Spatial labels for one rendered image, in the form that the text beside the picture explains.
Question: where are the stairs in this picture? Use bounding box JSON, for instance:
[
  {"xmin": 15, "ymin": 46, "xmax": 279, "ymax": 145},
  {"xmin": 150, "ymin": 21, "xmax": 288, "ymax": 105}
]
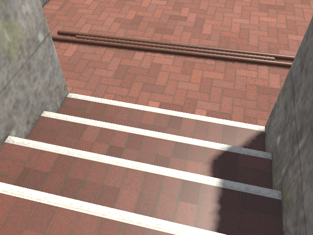
[{"xmin": 0, "ymin": 93, "xmax": 284, "ymax": 235}]

